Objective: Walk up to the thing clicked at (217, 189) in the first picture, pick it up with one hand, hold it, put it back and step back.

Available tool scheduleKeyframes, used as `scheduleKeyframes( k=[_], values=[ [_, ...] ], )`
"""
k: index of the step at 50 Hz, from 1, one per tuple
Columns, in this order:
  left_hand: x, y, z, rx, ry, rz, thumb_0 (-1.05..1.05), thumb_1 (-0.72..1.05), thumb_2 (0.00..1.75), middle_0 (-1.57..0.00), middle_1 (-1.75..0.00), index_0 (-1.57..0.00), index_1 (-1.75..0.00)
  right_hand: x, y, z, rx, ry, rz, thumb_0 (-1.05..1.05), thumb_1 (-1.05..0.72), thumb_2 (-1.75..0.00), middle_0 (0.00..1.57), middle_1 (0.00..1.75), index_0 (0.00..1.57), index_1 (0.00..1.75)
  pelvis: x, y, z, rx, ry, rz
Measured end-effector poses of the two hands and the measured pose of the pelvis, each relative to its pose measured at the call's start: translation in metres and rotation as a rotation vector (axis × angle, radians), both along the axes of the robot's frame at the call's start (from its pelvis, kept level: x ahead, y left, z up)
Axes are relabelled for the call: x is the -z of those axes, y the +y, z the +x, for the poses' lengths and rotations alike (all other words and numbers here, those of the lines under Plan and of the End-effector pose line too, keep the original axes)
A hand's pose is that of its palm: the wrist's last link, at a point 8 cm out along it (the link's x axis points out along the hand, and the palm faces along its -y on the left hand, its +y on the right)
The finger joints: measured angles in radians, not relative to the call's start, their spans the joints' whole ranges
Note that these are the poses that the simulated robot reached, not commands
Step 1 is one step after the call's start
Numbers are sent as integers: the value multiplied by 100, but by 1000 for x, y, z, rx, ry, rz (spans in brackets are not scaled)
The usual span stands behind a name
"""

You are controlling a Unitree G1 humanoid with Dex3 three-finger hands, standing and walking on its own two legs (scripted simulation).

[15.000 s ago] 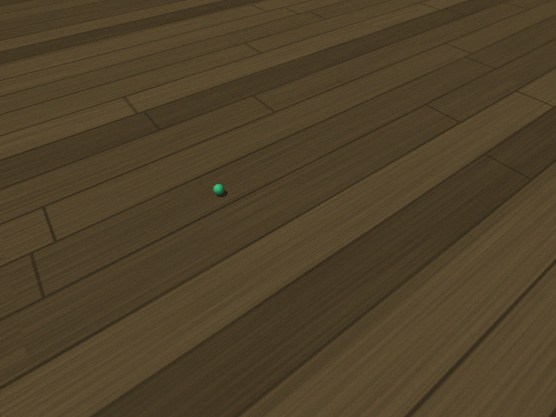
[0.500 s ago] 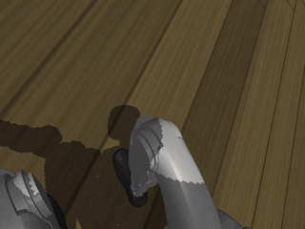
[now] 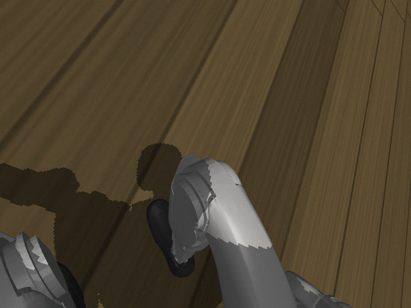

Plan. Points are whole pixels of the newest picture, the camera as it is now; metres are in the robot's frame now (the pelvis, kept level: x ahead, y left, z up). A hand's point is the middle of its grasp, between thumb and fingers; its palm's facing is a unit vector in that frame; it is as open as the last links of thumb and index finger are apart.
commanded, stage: close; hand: left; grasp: from above
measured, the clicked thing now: out of the picture +0.48 +0.31 -0.28
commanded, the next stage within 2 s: settle in 0.02 s
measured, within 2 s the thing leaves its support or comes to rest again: leaves its support in 0.36 s
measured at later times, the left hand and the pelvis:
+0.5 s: hand out of the picture +0.46 +0.33 -0.23, palm faces -0.38 -0.17 -0.91, open 7.4 cm; pelvis +0.01 +0.00 +0.00, yaw +1 degrees
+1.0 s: hand out of the picture +0.46 +0.32 -0.14, palm faces -0.42 -0.11 -0.90, open 7.4 cm; pelvis +0.00 -0.01 +0.02, yaw +6 degrees
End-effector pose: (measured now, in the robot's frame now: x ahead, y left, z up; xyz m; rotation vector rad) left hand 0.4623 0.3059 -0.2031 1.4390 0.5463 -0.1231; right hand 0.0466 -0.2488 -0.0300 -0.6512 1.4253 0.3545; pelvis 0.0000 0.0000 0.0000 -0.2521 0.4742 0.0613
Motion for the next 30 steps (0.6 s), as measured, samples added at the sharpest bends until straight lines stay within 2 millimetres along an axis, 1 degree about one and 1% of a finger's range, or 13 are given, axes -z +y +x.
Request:
scheduleKeyframes(
  k=[5, 10, 17, 22, 26, 30],
  values=[
    [0, 3, 5, -41, 20, -8, 0, 32, 38, -79, -62, -83, -57, 1, -3, -5, 22, 11, -1, 0, -90, -90, 20, 30, 20, 30, 1, 0, 1, 0, 1, 2],
    [0, 4, 7, -35, 33, -13, 0, 32, 35, -81, -60, -85, -54, 4, -1, -12, 43, 35, 8, 0, -90, -90, 20, 30, 20, 30, 1, -1, 2, 2, 1, 4],
    [-4, 12, 3, -36, 42, -22, 0, 31, 34, -83, -59, -87, -52, 7, 3, -17, 74, 42, 4, 0, -91, -90, 20, 30, 20, 30, 0, -2, 3, 2, 7, 5],
    [-18, 23, 2, -35, 13, -20, 0, 30, 35, -84, -57, -89, -51, 7, 1, -15, 86, 42, -7, 0, -91, -90, 20, 30, 20, 30, -1, -2, 4, -3, 20, 5],
    [-37, 32, 3, -22, -24, -5, -1, 29, 36, -86, -56, -90, -51, 8, -3, -10, 108, 25, -19, 0, -91, -90, 20, 30, 20, 30, -2, -2, 6, -8, 37, 8],
    [-57, 36, 2, -17, -21, 11, -1, 28, 37, -87, -55, -90, -50, 10, -7, 0, 134, -7, -15, 0, -91, -90, 20, 30, 20, 30, -4, -1, 8, -17, 58, 15]
  ],
)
